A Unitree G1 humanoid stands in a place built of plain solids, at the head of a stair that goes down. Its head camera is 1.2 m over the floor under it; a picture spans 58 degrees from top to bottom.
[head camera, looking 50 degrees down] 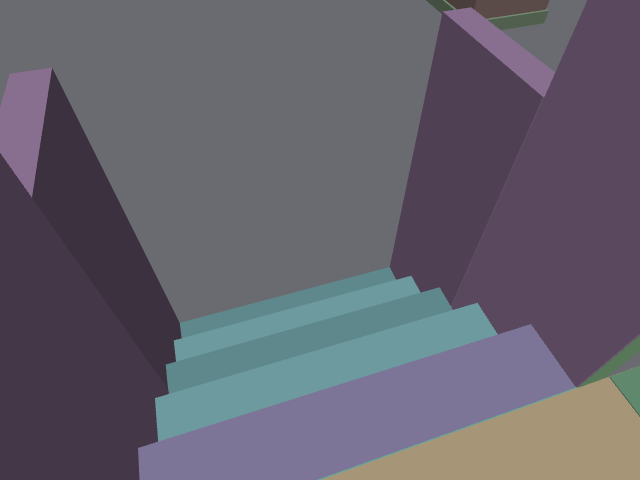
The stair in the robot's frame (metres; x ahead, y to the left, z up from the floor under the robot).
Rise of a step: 0.20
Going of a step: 0.21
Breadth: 1.20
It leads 18 degrees to the left of straight ahead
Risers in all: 5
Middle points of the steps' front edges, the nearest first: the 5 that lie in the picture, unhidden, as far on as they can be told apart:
0.49 -0.09 0.00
0.69 -0.03 -0.20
0.89 0.04 -0.40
1.10 0.10 -0.60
1.30 0.17 -0.80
